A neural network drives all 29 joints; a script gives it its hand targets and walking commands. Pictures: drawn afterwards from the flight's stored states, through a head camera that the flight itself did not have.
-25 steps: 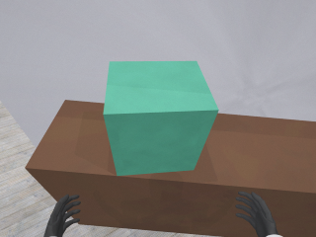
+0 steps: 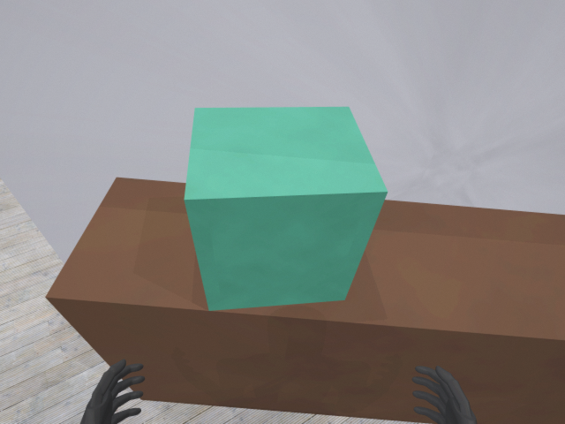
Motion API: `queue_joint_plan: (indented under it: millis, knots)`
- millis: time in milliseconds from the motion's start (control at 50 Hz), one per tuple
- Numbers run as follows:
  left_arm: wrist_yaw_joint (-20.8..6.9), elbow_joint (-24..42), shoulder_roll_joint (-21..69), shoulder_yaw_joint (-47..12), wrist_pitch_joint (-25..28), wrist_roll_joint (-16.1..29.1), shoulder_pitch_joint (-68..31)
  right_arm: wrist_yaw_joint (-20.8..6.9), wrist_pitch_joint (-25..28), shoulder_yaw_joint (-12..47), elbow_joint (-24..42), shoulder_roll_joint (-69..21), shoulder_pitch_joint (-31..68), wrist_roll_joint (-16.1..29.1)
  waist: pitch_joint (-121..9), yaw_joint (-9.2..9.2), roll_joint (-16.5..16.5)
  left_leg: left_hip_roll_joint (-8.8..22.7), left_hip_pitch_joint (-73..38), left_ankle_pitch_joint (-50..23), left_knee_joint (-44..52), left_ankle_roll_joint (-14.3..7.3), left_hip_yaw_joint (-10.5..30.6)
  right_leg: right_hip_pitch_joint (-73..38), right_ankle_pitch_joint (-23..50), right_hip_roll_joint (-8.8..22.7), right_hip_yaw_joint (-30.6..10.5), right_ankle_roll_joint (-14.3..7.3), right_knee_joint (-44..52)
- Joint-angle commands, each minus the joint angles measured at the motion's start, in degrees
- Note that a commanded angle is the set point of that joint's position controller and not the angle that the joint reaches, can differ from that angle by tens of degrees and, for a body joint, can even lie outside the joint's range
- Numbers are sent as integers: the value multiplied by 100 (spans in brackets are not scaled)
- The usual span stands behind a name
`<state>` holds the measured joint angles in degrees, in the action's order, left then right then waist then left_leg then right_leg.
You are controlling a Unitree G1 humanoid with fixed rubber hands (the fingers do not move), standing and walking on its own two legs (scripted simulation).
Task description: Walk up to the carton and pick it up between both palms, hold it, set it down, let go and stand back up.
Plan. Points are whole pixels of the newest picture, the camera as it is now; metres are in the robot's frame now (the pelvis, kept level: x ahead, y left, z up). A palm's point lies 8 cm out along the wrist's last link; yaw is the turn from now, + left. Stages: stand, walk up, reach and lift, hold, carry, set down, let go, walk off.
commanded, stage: set down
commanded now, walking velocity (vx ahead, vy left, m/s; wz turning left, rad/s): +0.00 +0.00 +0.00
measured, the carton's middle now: (276, 212) +0.44 +0.03 +0.04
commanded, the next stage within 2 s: let go in 0.62 s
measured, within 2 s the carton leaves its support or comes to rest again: neither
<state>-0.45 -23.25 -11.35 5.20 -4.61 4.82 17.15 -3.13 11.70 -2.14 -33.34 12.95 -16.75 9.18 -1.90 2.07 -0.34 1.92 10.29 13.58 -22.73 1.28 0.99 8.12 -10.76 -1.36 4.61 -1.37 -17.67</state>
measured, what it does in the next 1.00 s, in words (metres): stands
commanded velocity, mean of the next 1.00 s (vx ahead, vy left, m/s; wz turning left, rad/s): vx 0.00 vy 0.00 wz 0.00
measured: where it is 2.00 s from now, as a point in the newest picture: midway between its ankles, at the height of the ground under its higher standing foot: outside the picture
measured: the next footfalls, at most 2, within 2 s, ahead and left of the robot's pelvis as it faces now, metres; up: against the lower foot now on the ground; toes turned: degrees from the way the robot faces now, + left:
none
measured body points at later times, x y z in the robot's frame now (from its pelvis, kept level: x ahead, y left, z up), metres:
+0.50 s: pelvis +0.01 +0.00 +0.00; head +0.03 +0.01 +0.45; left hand +0.17 +0.25 -0.09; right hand +0.17 -0.25 -0.08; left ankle -0.02 +0.13 -0.75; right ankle -0.02 -0.10 -0.75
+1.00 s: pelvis -0.01 -0.01 +0.00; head +0.00 +0.00 +0.45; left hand +0.15 +0.24 -0.09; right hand +0.15 -0.25 -0.09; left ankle -0.02 +0.13 -0.75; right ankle -0.02 -0.10 -0.75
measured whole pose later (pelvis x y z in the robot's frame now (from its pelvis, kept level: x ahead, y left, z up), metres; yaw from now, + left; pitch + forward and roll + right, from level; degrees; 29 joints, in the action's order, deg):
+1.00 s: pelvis -0.01 -0.01 +0.00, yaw +0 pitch +0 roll -1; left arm -0.6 -26.8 -11.8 4.6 -8.0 3.4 14.0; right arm -1.9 12.3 -2.1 -41.6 12.2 -13.6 6.6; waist -0.3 1.6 -0.3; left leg 1.9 9.4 13.2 -22.7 1.3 1.0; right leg 8.1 -11.5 -1.3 4.6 -1.8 -19.6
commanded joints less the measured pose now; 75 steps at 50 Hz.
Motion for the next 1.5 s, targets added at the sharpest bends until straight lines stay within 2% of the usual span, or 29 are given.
queue_joint_plan:
  millis: [0, 140, 260, 360, 440, 520, 620, 840, 960, 1080, 1100, 1140, 1200, 1220, 1280, 1300, 1420, 1480]
  knots:
    - [-20, 276, -737, -470, 9, -245, -806, 193, 57, 116, 97, 190, 886, -887, 564, -381, -11, -271, -367, -422, 421, -32, -379, 12, 229, 195, -480, 19, 230]
    - [-18, 139, -847, -410, -15, -283, -949, 214, 144, 98, 24, 140, 926, -977, 404, -372, -51, -272, -311, -585, 338, -52, -396, -77, 585, 220, -470, 58, 111]
    - [-90, -35, -822, -283, 14, -412, -865, 250, 281, 165, -221, 217, 850, -932, 247, -380, -44, -309, -380, -1057, 218, -4, -379, -330, 1597, 218, -463, 119, -23]
    - [-118, 71, -849, -159, 102, -514, -823, 264, 473, 186, -352, 363, 863, -829, 24, -343, -19, -330, -459, -1640, 96, 52, -335, -624, 2549, 165, -439, 172, -177]
    - [-132, 37, -788, -164, 132, -551, -816, 265, 591, 211, -526, 456, 934, -761, -45, -366, 10, -346, -558, -1940, 40, 91, -318, -704, 2860, 131, -431, 184, -216]
    - [-145, 17, -722, -186, 123, -550, -770, 261, 627, 197, -652, 521, 961, -731, -59, -371, 18, -347, -647, -2023, 40, 113, -309, -697, 2820, 96, -412, 164, -203]
    - [-126, 9, -669, -255, 59, -572, -798, 227, 583, 166, -781, 528, 1028, -737, -2, -373, 79, -337, -649, -1848, 98, 109, -319, -627, 2417, 74, -384, 109, -136]
    - [-11, 27, -638, -588, -149, -462, -1035, 170, 274, 35, -623, 336, 1227, -931, 387, -389, -7, -227, -386, -592, 307, -56, -352, -78, 499, 97, -347, 2, 112]
    - [45, 53, -729, -628, -174, -387, -1125, 161, 121, -2, -366, 233, 1296, -1045, 509, -418, -121, -157, -192, -133, 318, -134, -324, 76, -44, 164, -428, 21, 144]
    - [86, 26, -763, -542, -135, -423, -1133, 169, 123, -27, -250, 265, 1294, -1068, 429, -423, -165, -147, -132, -260, 268, -156, -320, -52, 154, 162, -458, 71, 98]
    - [193, -373, -1701, 206, 301, -752, -594, 351, -351, -395, -617, 1698, 461, -1470, 204, 160, -160, 298, 550, -1277, -205, -207, 203, -404, 984, 625, -813, 81, -416]
    - [213, -601, -1763, 214, 515, -738, -473, 426, -640, -443, -511, 1596, 522, -1380, 12, -3, -370, 336, 317, -1348, -309, -197, 166, -273, 1323, 705, -887, 34, -429]
    - [167, -668, -1621, 201, 643, -740, -679, 408, -786, -396, -399, 1541, 553, -1294, 120, -67, -142, 318, 171, -1158, -190, -198, 217, 10, 1075, 719, -930, 46, -301]
    - [144, -753, -1590, 177, 670, -720, -703, 402, -809, -389, -394, 1555, 555, -1283, 132, -67, -86, 327, 150, -1145, -182, -217, 246, 34, 1011, 715, -938, 43, -279]
    - [141, -993, -1647, 135, 703, -701, -576, 380, -884, -363, -422, 1550, 553, -1254, 6, -64, -189, 322, 87, -1277, -243, -227, 241, -108, 1365, 751, -895, 126, -286]
    - [143, -1034, -1685, 126, 720, -701, -555, 375, -902, -366, -429, 1583, 522, -1254, -30, -77, -104, 324, 61, -1275, -259, -234, 242, -149, 1439, 779, -922, 106, -285]
    - [145, -1320, -1915, 123, 754, -712, -477, 353, -976, -339, -497, 1664, 554, -1211, -116, -87, -80, 314, 4, -1364, -256, -250, 222, -343, 1841, 823, -893, 130, -322]
    - [143, -1437, -1969, 115, 755, -712, -512, 357, -1001, -321, -553, 1675, 503, -1207, -98, -122, -44, 328, -31, -1373, -210, -267, 226, -358, 1795, 835, -895, 83, -315]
